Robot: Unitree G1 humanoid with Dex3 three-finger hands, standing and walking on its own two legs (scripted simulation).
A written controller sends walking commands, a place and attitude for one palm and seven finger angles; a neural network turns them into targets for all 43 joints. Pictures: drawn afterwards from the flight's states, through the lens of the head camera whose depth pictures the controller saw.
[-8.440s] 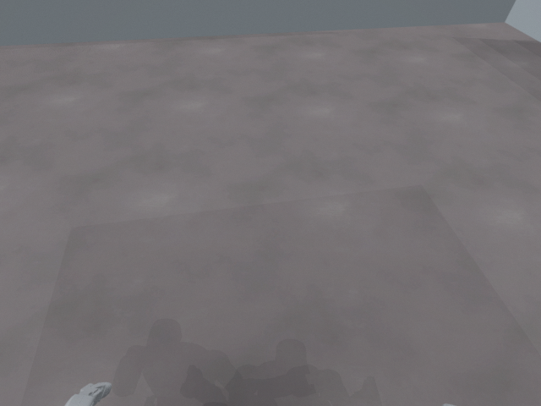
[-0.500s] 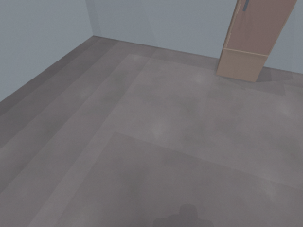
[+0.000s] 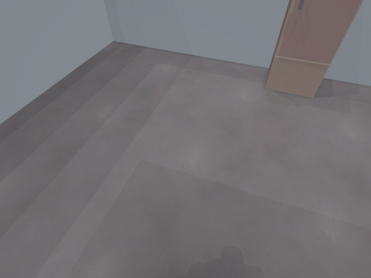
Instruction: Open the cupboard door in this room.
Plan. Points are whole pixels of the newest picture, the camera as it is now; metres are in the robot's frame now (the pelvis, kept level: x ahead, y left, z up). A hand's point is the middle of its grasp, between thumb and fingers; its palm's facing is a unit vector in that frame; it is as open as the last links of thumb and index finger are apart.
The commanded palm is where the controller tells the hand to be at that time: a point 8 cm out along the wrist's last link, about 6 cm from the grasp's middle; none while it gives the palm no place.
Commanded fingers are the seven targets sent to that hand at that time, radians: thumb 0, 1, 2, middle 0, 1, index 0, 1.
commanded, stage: stand and wait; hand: left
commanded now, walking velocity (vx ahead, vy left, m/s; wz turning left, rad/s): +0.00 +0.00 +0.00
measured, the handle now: out of the picture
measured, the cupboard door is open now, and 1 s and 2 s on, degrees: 0 0 0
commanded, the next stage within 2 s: turn or walk to find it in 0.28 s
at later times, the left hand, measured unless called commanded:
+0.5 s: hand out of the picture +0.01 +0.20 -0.18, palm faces +0.08 -0.97 -0.23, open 7.4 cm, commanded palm none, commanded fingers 0.00 0.90 0.90 -0.20 -0.30 -0.20 -0.30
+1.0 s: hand out of the picture +0.00 +0.26 -0.18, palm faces +0.21 -0.95 -0.21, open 7.4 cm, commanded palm none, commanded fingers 0.00 0.90 0.90 -0.20 -0.30 -0.20 -0.30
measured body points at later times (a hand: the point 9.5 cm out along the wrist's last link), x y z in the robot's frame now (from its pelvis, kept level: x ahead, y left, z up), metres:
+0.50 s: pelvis +0.00 +0.01 +0.00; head +0.01 +0.01 +0.45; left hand +0.00 +0.25 -0.16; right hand +0.01 -0.23 -0.16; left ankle +0.03 +0.12 -0.74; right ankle -0.02 -0.08 -0.74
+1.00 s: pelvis -0.02 +0.06 +0.00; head +0.01 +0.07 +0.45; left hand -0.01 +0.31 -0.16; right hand +0.07 -0.17 -0.15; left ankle +0.00 +0.14 -0.74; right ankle -0.03 -0.11 -0.68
